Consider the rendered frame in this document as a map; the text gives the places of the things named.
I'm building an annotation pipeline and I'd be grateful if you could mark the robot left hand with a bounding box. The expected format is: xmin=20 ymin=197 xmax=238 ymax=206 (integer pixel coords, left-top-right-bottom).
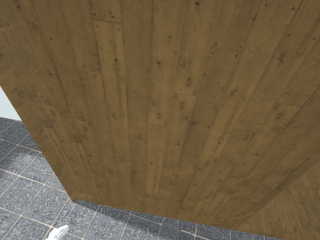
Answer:
xmin=45 ymin=225 xmax=69 ymax=240

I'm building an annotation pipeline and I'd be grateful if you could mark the handle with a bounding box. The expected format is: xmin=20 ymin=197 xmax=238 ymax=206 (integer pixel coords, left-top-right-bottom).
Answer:
xmin=0 ymin=26 xmax=38 ymax=86

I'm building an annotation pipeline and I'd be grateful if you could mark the wardrobe door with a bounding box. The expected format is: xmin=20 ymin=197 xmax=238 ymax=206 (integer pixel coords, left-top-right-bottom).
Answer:
xmin=0 ymin=0 xmax=93 ymax=195
xmin=13 ymin=0 xmax=320 ymax=231

